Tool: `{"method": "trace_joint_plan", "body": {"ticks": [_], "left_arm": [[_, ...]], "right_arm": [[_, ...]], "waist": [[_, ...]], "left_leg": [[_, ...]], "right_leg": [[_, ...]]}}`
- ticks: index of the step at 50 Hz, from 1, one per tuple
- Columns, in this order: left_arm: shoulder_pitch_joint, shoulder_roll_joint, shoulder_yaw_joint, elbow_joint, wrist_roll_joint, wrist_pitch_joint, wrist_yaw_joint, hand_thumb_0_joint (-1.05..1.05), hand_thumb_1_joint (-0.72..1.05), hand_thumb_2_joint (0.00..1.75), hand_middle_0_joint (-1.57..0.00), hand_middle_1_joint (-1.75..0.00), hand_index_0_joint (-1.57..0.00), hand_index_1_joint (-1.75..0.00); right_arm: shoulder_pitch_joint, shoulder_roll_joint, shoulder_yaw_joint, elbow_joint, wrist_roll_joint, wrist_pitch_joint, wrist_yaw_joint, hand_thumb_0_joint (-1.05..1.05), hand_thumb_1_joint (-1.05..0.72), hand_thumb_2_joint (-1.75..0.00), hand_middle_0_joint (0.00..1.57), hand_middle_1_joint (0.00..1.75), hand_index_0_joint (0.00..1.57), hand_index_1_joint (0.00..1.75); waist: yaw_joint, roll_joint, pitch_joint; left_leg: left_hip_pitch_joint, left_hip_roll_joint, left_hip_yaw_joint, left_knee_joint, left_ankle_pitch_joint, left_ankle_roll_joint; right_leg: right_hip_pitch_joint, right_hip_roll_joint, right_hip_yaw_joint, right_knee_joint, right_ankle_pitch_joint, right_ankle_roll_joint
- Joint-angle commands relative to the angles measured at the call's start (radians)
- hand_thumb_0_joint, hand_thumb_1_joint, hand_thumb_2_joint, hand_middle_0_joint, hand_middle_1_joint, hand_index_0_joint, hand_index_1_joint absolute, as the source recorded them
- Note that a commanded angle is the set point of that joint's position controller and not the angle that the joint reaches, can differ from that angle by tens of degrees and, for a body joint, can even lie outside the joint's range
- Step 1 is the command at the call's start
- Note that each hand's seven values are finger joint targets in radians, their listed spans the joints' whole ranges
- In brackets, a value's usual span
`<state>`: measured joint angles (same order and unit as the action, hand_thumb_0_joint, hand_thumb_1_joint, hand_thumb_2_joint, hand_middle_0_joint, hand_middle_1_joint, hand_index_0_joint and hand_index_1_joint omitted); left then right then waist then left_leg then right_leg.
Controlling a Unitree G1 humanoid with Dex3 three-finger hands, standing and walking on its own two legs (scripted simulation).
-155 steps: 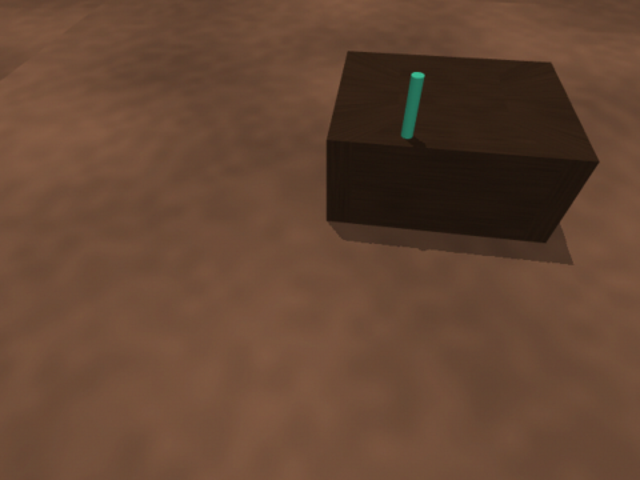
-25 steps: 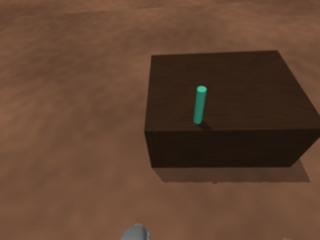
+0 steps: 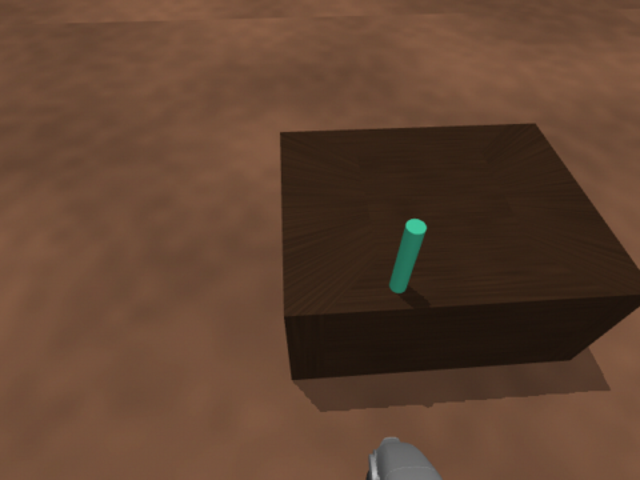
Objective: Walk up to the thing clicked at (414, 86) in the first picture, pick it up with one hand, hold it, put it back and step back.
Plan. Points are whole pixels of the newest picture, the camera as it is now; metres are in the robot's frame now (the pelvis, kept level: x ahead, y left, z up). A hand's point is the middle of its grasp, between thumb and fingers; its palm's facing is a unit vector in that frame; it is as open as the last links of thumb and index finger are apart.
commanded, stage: walk up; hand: right
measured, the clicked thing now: (406, 259) +0.58 -0.21 -0.24
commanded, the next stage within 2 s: none
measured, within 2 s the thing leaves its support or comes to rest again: neither
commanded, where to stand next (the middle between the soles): +0.21 -0.01 m, yaw +0 degrees
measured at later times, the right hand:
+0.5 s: hand (515, 436) +0.19 -0.28 -0.15, palm faces -0.02 +0.91 -0.41, open 7.3 cm
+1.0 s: hand (487, 403) +0.24 -0.26 -0.16, palm faces +0.02 +0.93 -0.36, open 7.3 cm
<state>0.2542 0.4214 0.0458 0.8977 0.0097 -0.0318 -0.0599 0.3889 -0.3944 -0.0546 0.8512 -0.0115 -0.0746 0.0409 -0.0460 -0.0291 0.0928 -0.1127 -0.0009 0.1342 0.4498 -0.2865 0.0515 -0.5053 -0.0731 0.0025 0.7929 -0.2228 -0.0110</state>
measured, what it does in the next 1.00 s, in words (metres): walks ahead: right foot, then left foot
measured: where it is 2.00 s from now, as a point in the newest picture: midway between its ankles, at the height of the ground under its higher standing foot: outside the picture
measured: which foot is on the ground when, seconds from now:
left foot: down 0.00-0.16, up 0.18-0.50, down 0.52-1.00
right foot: up 0.00-0.12, down 0.14-0.56, up 0.58-0.84, down 0.86-1.00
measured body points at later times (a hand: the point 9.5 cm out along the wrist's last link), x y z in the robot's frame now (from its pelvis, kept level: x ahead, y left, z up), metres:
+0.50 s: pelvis +0.13 +0.01 -0.01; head +0.14 +0.01 +0.44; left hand +0.19 +0.32 -0.12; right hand +0.19 -0.32 -0.12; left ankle +0.23 +0.14 -0.73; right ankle +0.14 -0.12 -0.74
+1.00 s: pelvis +0.14 +0.01 -0.01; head +0.14 +0.00 +0.44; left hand +0.17 +0.33 -0.14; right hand +0.24 -0.31 -0.13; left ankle +0.22 +0.13 -0.74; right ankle +0.11 -0.13 -0.74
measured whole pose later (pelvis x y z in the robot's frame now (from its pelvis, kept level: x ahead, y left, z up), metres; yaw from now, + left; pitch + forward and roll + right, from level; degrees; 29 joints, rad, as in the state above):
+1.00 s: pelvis +0.14 +0.01 -0.01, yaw -2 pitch -3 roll +0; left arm 0.24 0.38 0.03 1.08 0.03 0.01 -0.02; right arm 0.12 -0.38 -0.02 1.00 0.00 -0.02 0.00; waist 0.02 0.03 0.05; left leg -0.33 0.06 0.05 0.56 -0.18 0.00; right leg -0.17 -0.02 0.00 0.58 -0.36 0.02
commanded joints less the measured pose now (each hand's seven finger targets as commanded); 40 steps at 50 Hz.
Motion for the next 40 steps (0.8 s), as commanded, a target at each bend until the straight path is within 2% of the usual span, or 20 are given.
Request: {"method": "trace_joint_plan", "body": {"ticks": [1,4,6,7,8,9,10,13,15,18,22,24,25,26,27,28,29,32,33,40], "left_arm": [[-0.066,0.142,0.045,-0.107,-0.002,-0.036,0.005,0.00,0.90,0.90,-0.20,-0.30,-0.20,-0.30],[-0.016,0.142,0.054,-0.087,0.000,-0.049,0.012,0.00,0.90,0.90,-0.20,-0.30,-0.20,-0.30],[0.120,0.198,0.080,-0.049,0.005,-0.065,0.028,0.00,0.90,0.90,-0.20,-0.30,-0.20,-0.30],[0.191,0.272,0.107,-0.050,0.012,-0.072,0.039,0.00,0.90,0.90,-0.20,-0.30,-0.20,-0.30],[0.168,0.301,0.106,-0.076,0.003,-0.073,0.045,0.00,0.90,0.90,-0.20,-0.30,-0.20,-0.30],[0.123,0.307,0.104,-0.080,-0.009,-0.065,0.043,0.00,0.90,0.90,-0.20,-0.30,-0.20,-0.30],[0.106,0.285,0.098,-0.087,-0.017,-0.062,0.044,0.00,0.90,0.90,-0.20,-0.30,-0.20,-0.30],[0.049,0.234,0.077,-0.103,-0.018,-0.066,0.047,0.00,0.90,0.90,-0.20,-0.30,-0.20,-0.30],[0.026,0.227,0.072,-0.108,-0.012,-0.065,0.044,0.00,0.90,0.90,-0.20,-0.30,-0.20,-0.30],[-0.026,0.212,0.064,-0.131,0.005,-0.050,0.045,0.00,0.90,0.90,-0.20,-0.30,-0.20,-0.30],[-0.015,0.196,0.051,-0.113,0.008,-0.024,0.050,0.00,0.90,0.90,-0.20,-0.30,-0.20,-0.30],[-0.047,0.204,0.048,-0.115,-0.003,-0.006,0.050,0.00,0.90,0.90,-0.20,-0.30,-0.20,-0.30],[-0.061,0.184,0.039,-0.117,-0.009,0.004,0.052,0.00,0.90,0.90,-0.20,-0.30,-0.20,-0.30],[-0.060,0.146,0.026,-0.116,-0.016,0.012,0.054,0.00,0.90,0.90,-0.20,-0.30,-0.20,-0.30],[-0.014,0.088,0.010,-0.112,-0.026,0.021,0.056,0.00,0.90,0.90,-0.20,-0.30,-0.20,-0.30],[0.042,0.110,0.011,-0.075,-0.034,0.040,0.064,0.00,0.90,0.90,-0.20,-0.30,-0.20,-0.30],[0.054,0.167,0.026,-0.041,-0.027,0.052,0.072,0.00,0.90,0.90,-0.20,-0.30,-0.20,-0.30],[0.008,0.182,0.036,0.004,-0.018,0.060,0.065,0.00,0.90,0.90,-0.20,-0.30,-0.20,-0.30],[0.014,0.178,0.035,0.016,-0.018,0.061,0.061,0.00,0.90,0.90,-0.20,-0.30,-0.20,-0.30],[0.030,0.153,0.035,0.101,-0.001,0.048,0.059,0.00,0.90,0.90,-0.20,-0.30,-0.20,-0.30]], "right_arm": [[0.006,-0.274,-0.080,-0.083,0.001,-0.016,-0.015,0.00,-0.90,-0.90,0.20,0.30,0.20,0.30],[-0.021,-0.264,-0.078,-0.101,0.002,-0.006,-0.017,0.00,-0.90,-0.90,0.20,0.30,0.20,0.30],[0.007,-0.197,-0.049,-0.108,0.009,-0.004,-0.017,0.00,-0.90,-0.90,0.20,0.30,0.20,0.30],[0.045,-0.150,-0.030,-0.126,0.013,-0.009,-0.015,0.00,-0.90,-0.90,0.20,0.30,0.20,0.30],[0.068,-0.144,-0.021,-0.113,0.009,0.000,-0.017,0.00,-0.90,-0.90,0.20,0.30,0.20,0.30],[0.039,-0.244,-0.048,-0.091,0.001,0.012,-0.028,0.00,-0.90,-0.90,0.20,0.30,0.20,0.30],[0.008,-0.257,-0.054,-0.080,-0.003,0.013,-0.031,0.00,-0.90,-0.90,0.20,0.30,0.20,0.30],[0.025,-0.223,-0.048,-0.047,0.011,0.017,-0.014,0.00,-0.90,-0.90,0.20,0.30,0.20,0.30],[0.037,-0.210,-0.049,-0.032,0.003,0.022,-0.007,0.00,-0.90,-0.90,0.20,0.30,0.20,0.30],[0.020,-0.183,-0.045,-0.013,0.001,0.026,-0.011,0.00,-0.90,-0.90,0.20,0.30,0.20,0.30],[-0.079,-0.161,-0.039,0.003,0.002,0.018,-0.033,0.00,-0.90,-0.90,0.20,0.30,0.20,0.30],[-0.047,-0.156,-0.038,0.027,0.003,0.008,-0.046,0.00,-0.90,-0.90,0.20,0.30,0.20,0.30],[-0.024,-0.172,-0.043,0.043,-0.001,0.002,-0.054,0.00,-0.90,-0.90,0.20,0.30,0.20,0.30],[-0.005,-0.208,-0.050,0.053,-0.010,-0.004,-0.061,0.00,-0.90,-0.90,0.20,0.30,0.20,0.30],[-0.031,-0.273,-0.058,0.038,-0.021,-0.012,-0.066,0.00,-0.90,-0.90,0.20,0.30,0.20,0.30],[-0.102,-0.295,-0.054,0.012,-0.013,-0.013,-0.066,0.00,-0.90,-0.90,0.20,0.30,0.20,0.30],[-0.152,-0.320,-0.061,0.008,-0.003,-0.008,-0.066,0.00,-0.90,-0.90,0.20,0.30,0.20,0.30],[-0.210,-0.260,-0.039,0.014,-0.012,-0.003,-0.073,0.00,-0.90,-0.90,0.20,0.30,0.20,0.30],[-0.214,-0.262,-0.038,0.018,-0.009,-0.004,-0.071,0.00,-0.90,-0.90,0.20,0.30,0.20,0.30],[-0.260,-0.270,-0.045,0.033,-0.018,0.024,-0.057,0.00,-0.90,-0.90,0.20,0.30,0.20,0.30]], "waist": [[0.001,0.144,-0.004],[0.037,0.102,-0.048],[0.104,-0.060,-0.158],[0.122,-0.220,-0.242],[0.107,-0.230,-0.192],[0.114,-0.140,-0.140],[0.109,-0.094,-0.079],[0.058,-0.084,-0.017],[0.047,-0.113,0.008],[0.036,-0.161,0.015],[0.072,-0.151,-0.043],[0.040,-0.101,-0.095],[0.022,-0.056,-0.110],[0.009,0.029,-0.112],[0.033,0.225,-0.143],[0.071,0.179,-0.142],[0.063,0.194,-0.149],[0.065,0.192,-0.108],[0.068,0.221,-0.108],[0.049,0.239,-0.118]], "left_leg": [[0.001,0.254,-0.190,-0.139,0.307,0.128],[-0.046,0.258,-0.189,-0.033,0.304,0.126],[-0.106,0.160,-0.102,0.275,0.329,0.072],[-0.280,0.076,-0.055,0.507,0.113,0.027],[-0.468,-0.013,-0.092,0.599,-0.245,-0.004],[-0.499,0.030,-0.140,0.659,-0.278,-0.001],[-0.504,0.054,-0.173,0.670,-0.273,-0.009],[-0.442,0.086,-0.192,0.588,-0.128,-0.021],[-0.369,0.077,-0.159,0.549,-0.054,-0.034],[-0.310,0.074,-0.107,0.407,-0.027,-0.062],[-0.171,0.059,-0.083,0.258,0.083,-0.077],[-0.077,0.019,-0.051,0.141,0.196,-0.061],[-0.028,0.010,-0.057,0.093,0.225,-0.052],[0.002,0.067,-0.126,0.026,0.262,-0.036],[0.007,0.269,-0.394,-0.070,0.316,0.014],[-0.063,0.371,-0.549,-0.122,0.239,0.112],[-0.080,0.407,-0.596,-0.119,0.136,0.185],[-0.154,0.266,-0.391,-0.112,0.068,0.098],[-0.154,0.247,-0.362,-0.118,0.038,0.079],[-0.183,0.259,-0.353,-0.117,-0.152,0.102]], "right_leg": [[0.026,0.003,-0.046,-0.134,0.047,-0.018],[0.210,0.036,-0.053,-0.238,0.036,-0.032],[0.475,0.045,-0.016,-0.367,0.045,-0.060],[0.638,-0.155,0.285,-0.399,-0.026,-0.122],[0.667,-0.327,0.567,-0.476,-0.081,-0.193],[0.590,-0.368,0.627,-0.497,-0.170,-0.281],[0.499,-0.348,0.568,-0.517,-0.157,-0.290],[0.368,-0.202,0.281,-0.519,-0.015,-0.206],[0.250,-0.151,0.185,-0.537,-0.001,-0.193],[0.165,-0.122,0.087,-0.519,0.066,-0.202],[0.133,-0.127,0.055,-0.382,0.263,-0.192],[0.145,-0.125,0.046,-0.258,0.323,-0.170],[0.120,-0.104,0.042,-0.187,0.255,-0.145],[0.078,-0.069,0.033,-0.129,0.113,-0.101],[0.050,0.036,-0.017,0.003,-0.098,-0.042],[0.080,0.085,0.038,0.074,-0.329,-0.025],[0.110,0.040,0.071,0.133,-0.367,-0.026],[0.126,0.025,0.110,0.105,-0.302,-0.027],[0.130,0.030,0.095,0.086,-0.271,-0.026],[0.229,0.044,-0.011,-0.107,-0.258,-0.004]]}}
